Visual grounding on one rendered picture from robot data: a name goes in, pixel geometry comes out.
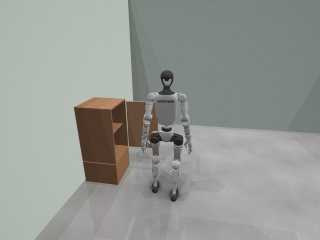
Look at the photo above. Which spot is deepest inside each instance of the right robot hand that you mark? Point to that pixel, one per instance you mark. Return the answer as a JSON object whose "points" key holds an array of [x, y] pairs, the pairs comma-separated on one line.
{"points": [[190, 145]]}

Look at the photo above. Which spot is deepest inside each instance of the robot right forearm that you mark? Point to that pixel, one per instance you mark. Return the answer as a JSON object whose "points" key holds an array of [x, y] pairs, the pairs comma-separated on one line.
{"points": [[187, 129]]}

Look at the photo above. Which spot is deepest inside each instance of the left robot foot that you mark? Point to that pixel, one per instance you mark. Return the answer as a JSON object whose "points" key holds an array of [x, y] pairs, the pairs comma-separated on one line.
{"points": [[154, 187]]}

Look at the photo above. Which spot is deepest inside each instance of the right robot upper arm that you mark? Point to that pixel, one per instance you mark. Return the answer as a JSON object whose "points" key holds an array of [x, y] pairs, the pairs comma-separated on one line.
{"points": [[184, 107]]}

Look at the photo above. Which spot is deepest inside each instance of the robot left forearm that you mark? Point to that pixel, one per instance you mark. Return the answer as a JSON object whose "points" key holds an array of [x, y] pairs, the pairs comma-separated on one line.
{"points": [[146, 126]]}

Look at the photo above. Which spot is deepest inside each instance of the cupboard door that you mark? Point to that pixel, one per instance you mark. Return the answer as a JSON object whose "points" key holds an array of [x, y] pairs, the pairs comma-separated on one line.
{"points": [[135, 117]]}

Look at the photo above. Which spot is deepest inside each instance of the left robot upper arm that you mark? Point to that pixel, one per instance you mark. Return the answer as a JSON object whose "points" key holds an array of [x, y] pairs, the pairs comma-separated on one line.
{"points": [[149, 106]]}

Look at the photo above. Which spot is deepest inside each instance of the left robot thigh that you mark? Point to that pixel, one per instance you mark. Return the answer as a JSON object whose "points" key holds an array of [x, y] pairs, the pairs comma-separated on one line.
{"points": [[155, 144]]}

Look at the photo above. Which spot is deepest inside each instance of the left robot hand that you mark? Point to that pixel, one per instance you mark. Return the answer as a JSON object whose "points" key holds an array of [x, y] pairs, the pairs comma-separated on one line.
{"points": [[143, 144]]}

